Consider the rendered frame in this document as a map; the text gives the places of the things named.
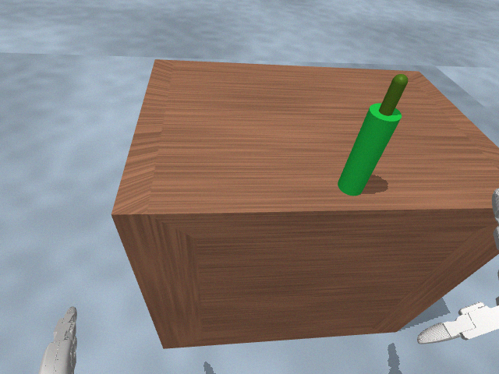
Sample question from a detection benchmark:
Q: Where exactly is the left robot hand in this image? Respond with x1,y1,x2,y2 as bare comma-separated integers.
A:
38,307,77,374

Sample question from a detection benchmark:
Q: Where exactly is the right robot hand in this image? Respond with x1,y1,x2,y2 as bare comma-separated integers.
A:
417,188,499,344

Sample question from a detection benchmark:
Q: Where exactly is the bottle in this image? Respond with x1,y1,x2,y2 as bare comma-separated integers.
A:
338,74,408,196

